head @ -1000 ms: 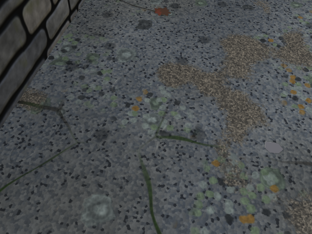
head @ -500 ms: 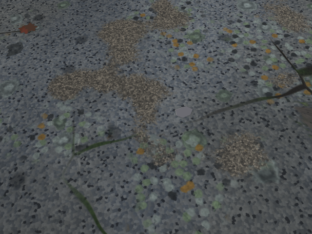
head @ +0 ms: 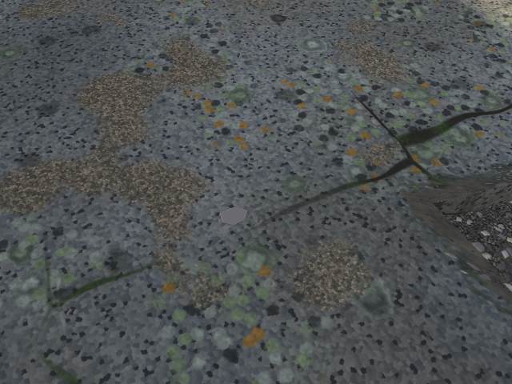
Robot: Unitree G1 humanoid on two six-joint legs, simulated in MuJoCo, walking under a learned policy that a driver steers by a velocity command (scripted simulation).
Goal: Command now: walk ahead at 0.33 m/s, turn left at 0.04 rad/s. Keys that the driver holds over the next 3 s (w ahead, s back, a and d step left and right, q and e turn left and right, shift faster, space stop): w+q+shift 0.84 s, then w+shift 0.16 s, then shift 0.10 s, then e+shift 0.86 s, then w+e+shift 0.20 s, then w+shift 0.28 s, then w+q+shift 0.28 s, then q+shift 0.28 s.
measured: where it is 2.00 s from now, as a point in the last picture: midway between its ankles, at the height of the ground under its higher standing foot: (68, 246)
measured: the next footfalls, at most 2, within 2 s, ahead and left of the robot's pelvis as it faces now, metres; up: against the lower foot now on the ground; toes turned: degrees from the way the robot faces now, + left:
right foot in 0.02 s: +0.00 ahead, -0.10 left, +0.00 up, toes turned +4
left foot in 0.48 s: +0.36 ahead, +0.21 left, +0.00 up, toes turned +25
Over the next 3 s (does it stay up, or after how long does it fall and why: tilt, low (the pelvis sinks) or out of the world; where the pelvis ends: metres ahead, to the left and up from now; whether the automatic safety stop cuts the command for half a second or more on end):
stays up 1.39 0.44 -0.02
